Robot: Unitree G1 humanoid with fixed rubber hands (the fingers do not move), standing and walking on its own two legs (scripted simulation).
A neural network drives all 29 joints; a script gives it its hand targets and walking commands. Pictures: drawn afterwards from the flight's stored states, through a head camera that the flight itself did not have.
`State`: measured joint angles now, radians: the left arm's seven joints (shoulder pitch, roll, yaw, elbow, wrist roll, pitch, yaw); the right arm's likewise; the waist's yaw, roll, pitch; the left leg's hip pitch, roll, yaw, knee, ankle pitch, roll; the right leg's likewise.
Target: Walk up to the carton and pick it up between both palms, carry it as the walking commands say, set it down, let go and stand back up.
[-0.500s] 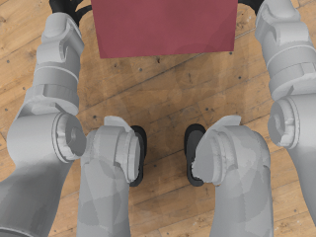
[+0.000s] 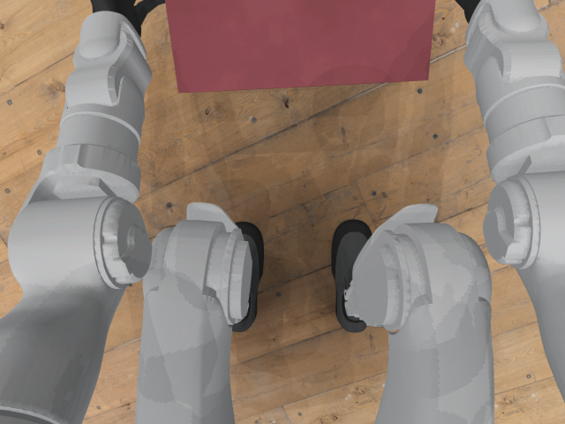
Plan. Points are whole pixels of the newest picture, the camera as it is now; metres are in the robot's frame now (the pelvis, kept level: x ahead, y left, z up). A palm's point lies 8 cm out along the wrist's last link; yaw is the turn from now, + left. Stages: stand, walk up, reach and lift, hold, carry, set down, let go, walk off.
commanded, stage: set down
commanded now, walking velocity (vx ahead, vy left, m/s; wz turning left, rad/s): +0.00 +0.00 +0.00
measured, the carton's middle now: (298, 20) +0.54 -0.01 -0.26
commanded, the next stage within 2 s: none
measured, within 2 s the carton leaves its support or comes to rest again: rests again in 0.08 s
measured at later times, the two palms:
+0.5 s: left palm (106, 56) +0.49 +0.21 -0.16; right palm (510, 20) +0.51 -0.23 -0.17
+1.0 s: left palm (79, 49) +0.49 +0.21 -0.12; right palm out of the picture +0.52 -0.26 -0.10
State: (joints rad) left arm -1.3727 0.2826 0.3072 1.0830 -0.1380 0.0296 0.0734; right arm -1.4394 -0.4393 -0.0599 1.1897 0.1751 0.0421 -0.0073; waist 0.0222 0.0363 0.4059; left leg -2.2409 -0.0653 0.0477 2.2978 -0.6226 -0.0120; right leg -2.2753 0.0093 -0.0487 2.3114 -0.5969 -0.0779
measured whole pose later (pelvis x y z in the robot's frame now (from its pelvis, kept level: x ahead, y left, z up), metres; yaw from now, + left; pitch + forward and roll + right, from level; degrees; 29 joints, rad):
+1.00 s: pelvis -0.02 +0.00 +0.03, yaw +1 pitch +27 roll +2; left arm -1.20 0.36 0.15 0.74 -0.28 0.18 0.15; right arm -1.31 -0.62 -0.10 0.89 0.28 0.15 0.01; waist 0.01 0.01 0.52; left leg -2.09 -0.03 0.06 2.19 -0.58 0.02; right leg -2.11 0.00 -0.03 2.21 -0.58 -0.07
